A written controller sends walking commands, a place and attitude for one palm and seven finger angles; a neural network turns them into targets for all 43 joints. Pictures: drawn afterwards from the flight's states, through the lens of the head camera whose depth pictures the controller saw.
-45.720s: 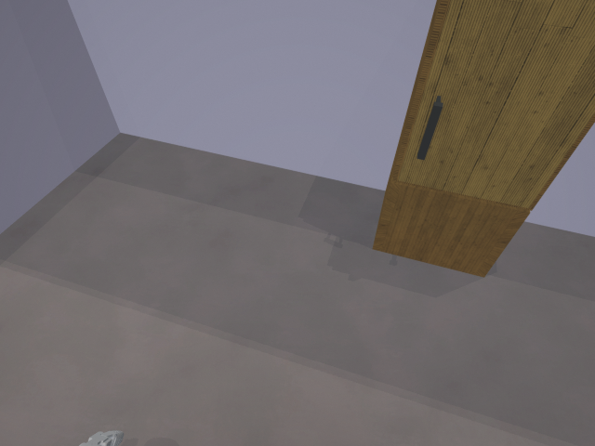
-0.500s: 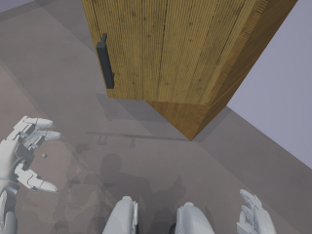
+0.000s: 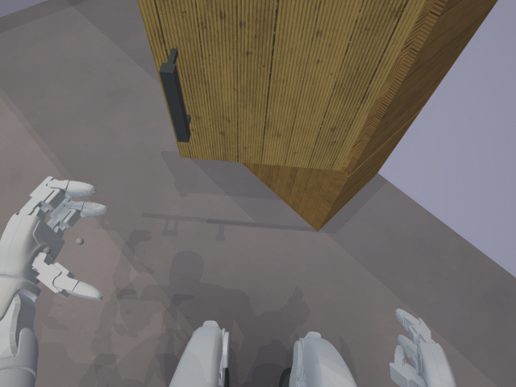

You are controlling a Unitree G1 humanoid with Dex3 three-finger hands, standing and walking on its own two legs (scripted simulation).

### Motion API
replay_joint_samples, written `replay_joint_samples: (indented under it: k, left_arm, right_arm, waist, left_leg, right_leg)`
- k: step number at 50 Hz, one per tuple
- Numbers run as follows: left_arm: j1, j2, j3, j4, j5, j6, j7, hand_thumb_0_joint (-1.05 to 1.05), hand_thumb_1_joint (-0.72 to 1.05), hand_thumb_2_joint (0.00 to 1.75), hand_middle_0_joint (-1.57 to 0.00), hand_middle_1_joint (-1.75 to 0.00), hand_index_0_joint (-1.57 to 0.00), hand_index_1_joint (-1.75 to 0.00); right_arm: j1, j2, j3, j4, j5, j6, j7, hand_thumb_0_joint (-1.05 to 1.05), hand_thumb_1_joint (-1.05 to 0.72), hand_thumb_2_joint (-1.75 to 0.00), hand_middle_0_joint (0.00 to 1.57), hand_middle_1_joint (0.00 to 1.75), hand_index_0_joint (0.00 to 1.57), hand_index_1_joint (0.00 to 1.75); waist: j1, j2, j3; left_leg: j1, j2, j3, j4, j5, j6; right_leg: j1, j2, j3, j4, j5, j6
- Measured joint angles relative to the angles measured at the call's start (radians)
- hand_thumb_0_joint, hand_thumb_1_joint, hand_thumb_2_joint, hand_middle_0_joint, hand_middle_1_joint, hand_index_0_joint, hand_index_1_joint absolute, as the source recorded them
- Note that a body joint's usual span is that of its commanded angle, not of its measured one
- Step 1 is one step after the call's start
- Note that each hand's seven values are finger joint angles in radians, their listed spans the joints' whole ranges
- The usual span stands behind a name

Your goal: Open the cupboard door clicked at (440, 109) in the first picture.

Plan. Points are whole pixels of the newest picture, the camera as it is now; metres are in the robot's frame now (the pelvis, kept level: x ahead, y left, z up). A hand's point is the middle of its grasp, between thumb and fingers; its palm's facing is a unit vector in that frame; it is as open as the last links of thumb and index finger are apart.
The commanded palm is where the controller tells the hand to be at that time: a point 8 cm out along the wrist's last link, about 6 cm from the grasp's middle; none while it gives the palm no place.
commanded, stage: move the hooked fingers beside the handle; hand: left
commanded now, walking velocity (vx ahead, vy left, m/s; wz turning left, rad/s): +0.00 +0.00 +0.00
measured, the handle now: (179, 99) +0.61 +0.20 +0.01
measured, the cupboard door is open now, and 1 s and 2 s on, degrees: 42 42 42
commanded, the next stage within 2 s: none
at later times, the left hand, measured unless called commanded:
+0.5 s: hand (110, 182) +0.40 +0.26 +0.02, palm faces -0.01 -1.00 -0.04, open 13.9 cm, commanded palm +0.39 +0.31 +0.03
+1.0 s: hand (130, 145) +0.48 +0.26 +0.02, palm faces -0.02 -1.00 -0.02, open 13.9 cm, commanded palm +0.48 +0.30 +0.02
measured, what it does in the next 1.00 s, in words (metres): stands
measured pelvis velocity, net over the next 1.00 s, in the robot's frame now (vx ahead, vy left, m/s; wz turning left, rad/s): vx -0.01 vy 0.01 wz -0.04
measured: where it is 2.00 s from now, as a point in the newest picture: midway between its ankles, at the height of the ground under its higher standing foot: outside the picture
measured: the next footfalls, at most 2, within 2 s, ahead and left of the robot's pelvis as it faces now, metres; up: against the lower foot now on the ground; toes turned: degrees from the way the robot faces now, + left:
none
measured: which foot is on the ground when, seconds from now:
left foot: down 0.00-1.00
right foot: down 0.00-1.00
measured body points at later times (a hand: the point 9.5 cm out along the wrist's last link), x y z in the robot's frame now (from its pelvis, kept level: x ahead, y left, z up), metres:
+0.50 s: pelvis +0.00 +0.00 -0.01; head +0.14 +0.02 +0.42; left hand +0.40 +0.32 +0.03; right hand +0.11 -0.27 -0.11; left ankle +0.04 +0.10 -0.62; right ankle +0.03 -0.11 -0.62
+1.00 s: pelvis -0.01 +0.01 -0.02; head +0.16 +0.03 +0.39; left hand +0.48 +0.31 +0.02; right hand +0.05 -0.27 -0.13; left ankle +0.04 +0.10 -0.62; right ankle +0.03 -0.11 -0.62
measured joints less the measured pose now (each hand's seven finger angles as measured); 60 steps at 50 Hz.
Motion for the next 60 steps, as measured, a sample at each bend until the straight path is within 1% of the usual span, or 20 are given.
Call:
replay_joint_samples:
  k: [3,8,13,19,24,30,35,39,45,50,54,57,60]
  left_arm:
    - [-0.062,0.008,-0.001,0.034,0.011,0.005,0.001,-0.02,-0.50,0.30,-0.30,-1.20,-0.30,-1.20]
    - [-0.143,0.022,-0.009,0.077,0.037,0.031,0.010,-0.02,-0.50,0.30,-0.30,-1.20,-0.30,-1.20]
    - [-0.203,0.036,0.008,0.132,0.058,0.043,0.039,-0.02,-0.50,0.30,-0.30,-1.20,-0.31,-1.20]
    - [-0.281,0.058,0.027,0.229,0.082,0.021,0.059,-0.02,-0.50,0.30,-0.30,-1.20,-0.30,-1.20]
    - [-0.356,0.079,0.041,0.317,0.102,0.004,0.046,-0.02,-0.50,0.30,-0.30,-1.20,-0.30,-1.20]
    - [-0.432,0.096,0.054,0.377,0.120,-0.017,0.042,-0.02,-0.50,0.30,-0.30,-1.20,-0.30,-1.20]
    - [-0.520,0.134,0.073,0.478,0.147,-0.014,0.047,-0.02,-0.50,0.30,-0.30,-1.20,-0.30,-1.20]
    - [-0.576,0.164,0.086,0.524,0.168,-0.023,0.054,-0.02,-0.50,0.30,-0.30,-1.20,-0.30,-1.20]
    - [-0.646,0.182,0.074,0.566,0.183,-0.035,0.058,-0.02,-0.50,0.30,-0.30,-1.20,-0.30,-1.20]
    - [-0.726,0.220,0.082,0.646,0.215,-0.014,0.075,-0.02,-0.50,0.30,-0.30,-1.20,-0.30,-1.20]
    - [-0.786,0.261,0.097,0.680,0.244,-0.016,0.094,-0.02,-0.50,0.30,-0.30,-1.20,-0.30,-1.20]
    - [-0.830,0.292,0.102,0.694,0.254,-0.018,0.102,-0.02,-0.50,0.30,-0.30,-1.20,-0.30,-1.20]
    - [-0.875,0.321,0.103,0.714,0.264,-0.005,0.099,-0.02,-0.50,0.30,-0.30,-1.20,-0.30,-1.20]
  right_arm:
    - [-0.006,-0.002,0.000,0.008,0.000,0.002,-0.003,0.01,-0.90,-0.90,0.20,0.30,0.20,0.30]
    - [-0.005,0.000,0.001,0.014,-0.001,0.015,0.000,0.01,-0.90,-0.90,0.20,0.30,0.20,0.30]
    - [0.012,0.003,0.001,0.015,-0.003,0.036,0.009,0.01,-0.90,-0.90,0.20,0.30,0.20,0.30]
    - [0.035,-0.001,0.001,0.033,-0.007,0.061,0.018,0.01,-0.90,-0.90,0.20,0.30,0.20,0.30]
    - [0.044,-0.005,0.000,0.052,-0.009,0.081,0.020,0.01,-0.90,-0.90,0.20,0.30,0.20,0.30]
    - [0.050,-0.006,-0.006,0.066,-0.014,0.104,0.025,0.01,-0.90,-0.90,0.20,0.30,0.20,0.30]
    - [0.049,-0.008,0.001,0.065,-0.017,0.124,0.027,0.01,-0.90,-0.90,0.20,0.30,0.20,0.30]
    - [0.050,-0.008,0.003,0.062,-0.022,0.139,0.031,0.01,-0.90,-0.90,0.20,0.30,0.20,0.30]
    - [0.057,-0.009,0.007,0.071,-0.027,0.167,0.037,0.01,-0.90,-0.90,0.20,0.30,0.20,0.30]
    - [0.060,-0.009,0.022,0.066,-0.030,0.184,0.035,0.01,-0.90,-0.90,0.20,0.30,0.20,0.30]
    - [0.061,-0.011,0.032,0.060,-0.038,0.194,0.036,0.01,-0.90,-0.90,0.20,0.30,0.20,0.30]
    - [0.065,-0.013,0.037,0.058,-0.042,0.203,0.038,0.01,-0.90,-0.90,0.20,0.30,0.20,0.30]
    - [0.071,-0.015,0.044,0.057,-0.044,0.216,0.040,0.01,-0.90,-0.90,0.20,0.30,0.20,0.30]
  waist:
    - [-0.005,-0.001,0.006]
    - [-0.020,-0.001,0.007]
    - [-0.036,0.000,0.006]
    - [-0.046,0.001,0.002]
    - [-0.055,0.000,0.004]
    - [-0.068,-0.001,0.005]
    - [-0.084,-0.003,0.005]
    - [-0.097,-0.002,0.010]
    - [-0.106,0.003,0.011]
    - [-0.130,0.005,0.011]
    - [-0.153,0.006,0.017]
    - [-0.168,0.009,0.021]
    - [-0.180,0.012,0.026]
  left_leg:
    - [-0.015,0.001,-0.002,0.011,-0.002,-0.001]
    - [-0.029,0.004,0.004,0.010,0.000,0.000]
    - [-0.034,0.008,0.013,0.000,0.002,0.001]
    - [-0.047,0.010,0.019,0.001,-0.001,0.002]
    - [-0.070,0.012,0.018,0.015,-0.007,0.003]
    - [-0.091,0.015,0.017,0.027,-0.011,0.004]
    - [-0.117,0.017,0.016,0.041,-0.012,0.006]
    - [-0.144,0.020,0.014,0.058,-0.014,0.007]
    - [-0.173,0.019,0.012,0.069,-0.012,0.010]
    - [-0.206,0.020,0.008,0.086,-0.011,0.012]
    - [-0.243,0.024,0.003,0.108,-0.013,0.013]
    - [-0.271,0.026,-0.002,0.124,-0.015,0.013]
    - [-0.295,0.028,-0.004,0.136,-0.017,0.014]
  right_leg:
    - [-0.014,0.001,-0.002,0.010,-0.002,-0.001]
    - [-0.033,0.004,0.004,0.010,0.003,-0.001]
    - [-0.043,0.007,0.014,0.003,0.007,0.001]
    - [-0.060,0.009,0.020,0.006,0.005,0.002]
    - [-0.082,0.011,0.019,0.018,0.001,0.002]
    - [-0.102,0.014,0.020,0.027,0.000,0.003]
    - [-0.128,0.016,0.019,0.038,0.001,0.004]
    - [-0.152,0.017,0.017,0.050,0.002,0.004]
    - [-0.179,0.016,0.016,0.059,0.005,0.007]
    - [-0.209,0.017,0.012,0.071,0.008,0.008]
    - [-0.243,0.020,0.008,0.087,0.009,0.007]
    - [-0.268,0.022,0.004,0.099,0.008,0.007]
    - [-0.289,0.023,0.002,0.107,0.009,0.008]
